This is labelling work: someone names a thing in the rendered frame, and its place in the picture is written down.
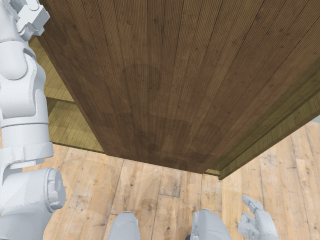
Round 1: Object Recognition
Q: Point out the right robot hand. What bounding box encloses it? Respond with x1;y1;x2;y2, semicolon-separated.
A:
238;195;278;240

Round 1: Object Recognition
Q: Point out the wardrobe door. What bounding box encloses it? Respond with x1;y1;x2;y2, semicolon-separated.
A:
209;56;320;171
36;0;320;175

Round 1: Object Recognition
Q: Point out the robot thigh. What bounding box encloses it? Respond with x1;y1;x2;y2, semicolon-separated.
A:
106;212;141;240
191;210;232;240

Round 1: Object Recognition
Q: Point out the robot right thigh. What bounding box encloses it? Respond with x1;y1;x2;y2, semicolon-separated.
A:
191;210;232;240

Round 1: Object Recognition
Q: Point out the left robot upper arm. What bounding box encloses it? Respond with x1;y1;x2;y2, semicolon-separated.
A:
0;167;66;240

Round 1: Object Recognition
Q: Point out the robot left thigh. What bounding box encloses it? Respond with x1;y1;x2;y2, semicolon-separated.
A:
106;212;141;240

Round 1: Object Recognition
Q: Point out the robot left forearm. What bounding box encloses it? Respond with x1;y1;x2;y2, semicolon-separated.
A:
0;41;54;215

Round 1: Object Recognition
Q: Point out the left robot hand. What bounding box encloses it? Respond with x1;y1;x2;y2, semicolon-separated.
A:
0;0;49;46

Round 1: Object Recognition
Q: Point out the handle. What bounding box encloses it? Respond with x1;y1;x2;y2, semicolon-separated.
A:
10;0;50;36

